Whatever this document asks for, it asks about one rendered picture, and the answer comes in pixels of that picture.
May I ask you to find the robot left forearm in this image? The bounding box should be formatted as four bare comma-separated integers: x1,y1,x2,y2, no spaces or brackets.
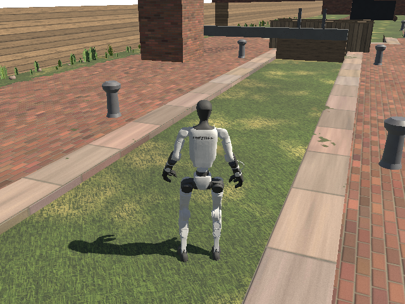
164,151,177,172

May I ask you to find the right robot upper arm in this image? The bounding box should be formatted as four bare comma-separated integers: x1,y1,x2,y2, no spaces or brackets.
217,128,235,162

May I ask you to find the left robot foot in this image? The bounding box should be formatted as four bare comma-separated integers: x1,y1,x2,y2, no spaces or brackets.
178,245,188,262

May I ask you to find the robot right hand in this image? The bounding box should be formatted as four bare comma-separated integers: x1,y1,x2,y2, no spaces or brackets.
229,174,244,188

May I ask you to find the robot left hand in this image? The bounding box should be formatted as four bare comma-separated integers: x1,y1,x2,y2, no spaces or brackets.
162,169,177,182

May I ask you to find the robot right thigh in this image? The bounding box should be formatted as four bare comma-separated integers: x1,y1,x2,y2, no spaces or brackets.
211,177,224,221

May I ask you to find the robot right forearm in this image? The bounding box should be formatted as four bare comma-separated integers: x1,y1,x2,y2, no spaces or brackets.
228,153,242,177

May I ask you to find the left robot upper arm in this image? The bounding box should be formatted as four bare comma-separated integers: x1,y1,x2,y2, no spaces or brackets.
171,127,190,161

